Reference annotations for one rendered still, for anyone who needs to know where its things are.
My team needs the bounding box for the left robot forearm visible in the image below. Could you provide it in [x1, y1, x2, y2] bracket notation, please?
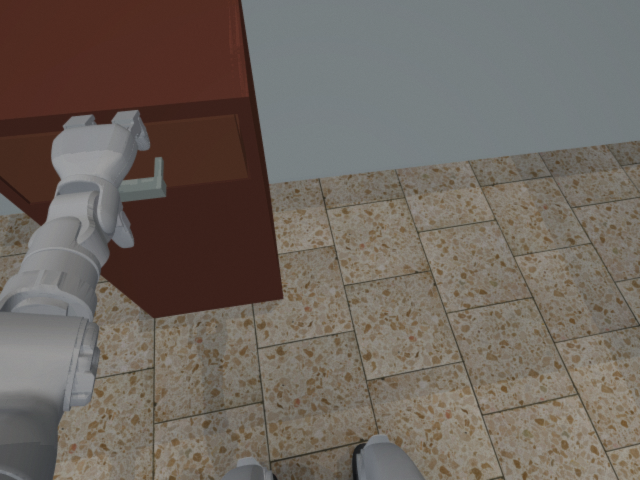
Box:
[0, 174, 120, 322]

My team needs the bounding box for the handle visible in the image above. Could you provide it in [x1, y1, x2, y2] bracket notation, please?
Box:
[117, 157, 166, 202]

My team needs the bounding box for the cabinet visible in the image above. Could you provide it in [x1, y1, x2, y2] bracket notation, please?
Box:
[0, 0, 284, 318]

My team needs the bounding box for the left robot shin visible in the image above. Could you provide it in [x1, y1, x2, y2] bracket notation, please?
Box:
[236, 457, 263, 468]

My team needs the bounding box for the robot right thigh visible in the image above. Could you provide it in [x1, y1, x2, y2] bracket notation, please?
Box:
[356, 443, 425, 480]

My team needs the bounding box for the left robot hand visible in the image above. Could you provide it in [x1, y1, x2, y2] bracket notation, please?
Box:
[51, 110, 150, 248]

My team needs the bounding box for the drawer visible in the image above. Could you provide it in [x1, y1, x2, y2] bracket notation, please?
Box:
[0, 114, 248, 203]

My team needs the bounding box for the robot left upper arm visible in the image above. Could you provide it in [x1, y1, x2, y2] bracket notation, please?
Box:
[0, 312, 100, 480]

